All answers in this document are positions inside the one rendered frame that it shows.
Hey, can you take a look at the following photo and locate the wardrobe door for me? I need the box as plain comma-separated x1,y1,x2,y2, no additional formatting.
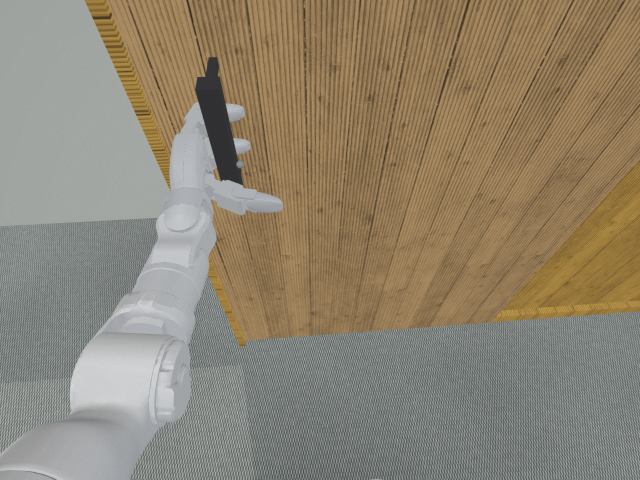
106,0,640,340
503,160,640,310

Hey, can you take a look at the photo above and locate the handle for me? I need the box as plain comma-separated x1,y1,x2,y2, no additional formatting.
195,57,244,187

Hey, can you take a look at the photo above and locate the robot left upper arm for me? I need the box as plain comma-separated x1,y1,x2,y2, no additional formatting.
0,332,191,480

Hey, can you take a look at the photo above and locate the robot left hand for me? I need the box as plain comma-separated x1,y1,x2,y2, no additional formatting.
169,102,283,215

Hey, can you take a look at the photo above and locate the robot left forearm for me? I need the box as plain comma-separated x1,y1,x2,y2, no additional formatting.
70,188,217,410

